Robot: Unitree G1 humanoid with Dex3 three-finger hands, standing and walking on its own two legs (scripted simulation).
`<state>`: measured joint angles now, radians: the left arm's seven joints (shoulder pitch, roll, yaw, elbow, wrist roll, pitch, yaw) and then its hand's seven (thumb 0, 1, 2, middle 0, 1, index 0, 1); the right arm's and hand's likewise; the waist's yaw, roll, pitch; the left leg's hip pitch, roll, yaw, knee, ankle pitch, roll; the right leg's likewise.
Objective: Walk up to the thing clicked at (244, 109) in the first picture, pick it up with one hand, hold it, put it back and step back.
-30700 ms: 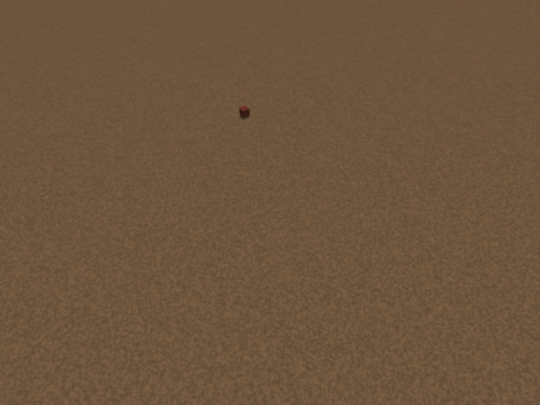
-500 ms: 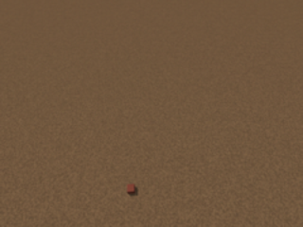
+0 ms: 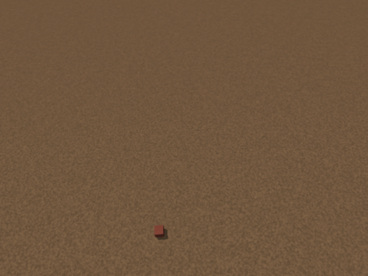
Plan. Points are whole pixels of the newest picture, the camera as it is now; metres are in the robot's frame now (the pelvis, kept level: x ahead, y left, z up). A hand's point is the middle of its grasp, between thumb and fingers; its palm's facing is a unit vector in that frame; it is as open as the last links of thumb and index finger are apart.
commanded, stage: stand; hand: left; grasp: from above
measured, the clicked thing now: (159, 231) +0.44 +0.18 -0.76
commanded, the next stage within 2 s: rise first in 0.46 s
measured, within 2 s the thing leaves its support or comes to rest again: neither
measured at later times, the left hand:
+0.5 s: hand out of the picture +0.07 +0.25 -0.16, palm faces -0.03 -0.94 -0.35, open 7.4 cm
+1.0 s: hand out of the picture +0.12 +0.26 -0.20, palm faces -0.11 -0.91 -0.41, open 12.2 cm
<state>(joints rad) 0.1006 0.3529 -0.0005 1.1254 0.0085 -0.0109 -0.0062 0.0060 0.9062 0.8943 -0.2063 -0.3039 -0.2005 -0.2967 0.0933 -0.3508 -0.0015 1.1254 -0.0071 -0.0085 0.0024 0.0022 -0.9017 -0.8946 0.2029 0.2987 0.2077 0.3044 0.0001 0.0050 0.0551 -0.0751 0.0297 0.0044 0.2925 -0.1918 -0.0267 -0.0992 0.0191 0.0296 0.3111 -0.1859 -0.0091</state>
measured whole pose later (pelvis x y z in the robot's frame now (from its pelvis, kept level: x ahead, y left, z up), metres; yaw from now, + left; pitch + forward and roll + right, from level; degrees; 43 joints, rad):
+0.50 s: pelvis -0.01 +0.00 +0.00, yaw +0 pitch -2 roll +0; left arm 0.11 0.35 0.00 1.12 0.01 -0.01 -0.01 0.01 0.91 0.89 -0.21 -0.30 -0.20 -0.30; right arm 0.12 -0.35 0.00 1.13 -0.01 -0.01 0.00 0.00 -0.90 -0.89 0.20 0.30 0.21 0.30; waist 0.00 0.00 0.05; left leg -0.08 0.03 0.01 0.29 -0.19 -0.03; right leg -0.10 0.02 0.03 0.31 -0.18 -0.01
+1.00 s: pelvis -0.02 +0.01 -0.05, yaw +1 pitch +11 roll -1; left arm 0.08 0.29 0.11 0.80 0.22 0.12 0.01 0.00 -0.12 0.91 -0.11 -0.95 -0.12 -0.93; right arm 0.24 -0.24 -0.03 0.66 0.02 -0.07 -0.01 0.01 -0.81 -0.87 0.20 0.30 0.21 0.30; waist -0.02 0.00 -0.06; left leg -0.61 0.01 -0.02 0.83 -0.40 0.00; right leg -0.61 0.00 0.01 0.81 -0.38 0.01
